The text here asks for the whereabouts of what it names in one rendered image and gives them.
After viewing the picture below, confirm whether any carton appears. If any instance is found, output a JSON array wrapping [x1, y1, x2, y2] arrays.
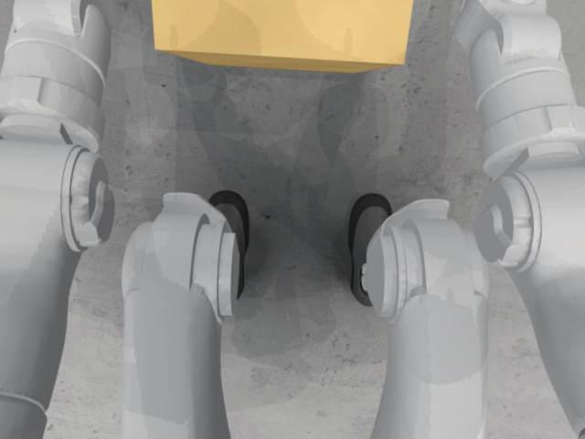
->
[[152, 0, 413, 74]]

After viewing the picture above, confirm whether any robot left forearm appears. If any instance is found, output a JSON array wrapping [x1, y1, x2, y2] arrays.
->
[[0, 0, 122, 154]]

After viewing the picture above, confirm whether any right robot foot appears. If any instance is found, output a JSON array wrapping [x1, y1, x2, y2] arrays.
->
[[348, 194, 392, 306]]

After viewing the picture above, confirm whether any right robot upper arm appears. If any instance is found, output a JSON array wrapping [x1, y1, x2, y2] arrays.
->
[[473, 166, 585, 439]]

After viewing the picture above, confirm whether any left robot upper arm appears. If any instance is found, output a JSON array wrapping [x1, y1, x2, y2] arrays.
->
[[0, 139, 115, 439]]

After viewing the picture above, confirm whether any robot right forearm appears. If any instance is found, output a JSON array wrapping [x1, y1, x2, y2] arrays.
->
[[454, 0, 585, 177]]

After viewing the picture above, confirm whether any robot left shin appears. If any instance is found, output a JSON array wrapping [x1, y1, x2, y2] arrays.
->
[[122, 192, 233, 300]]

